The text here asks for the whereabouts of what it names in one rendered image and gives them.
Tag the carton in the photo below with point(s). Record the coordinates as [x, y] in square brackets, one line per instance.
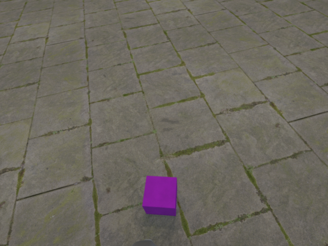
[160, 195]

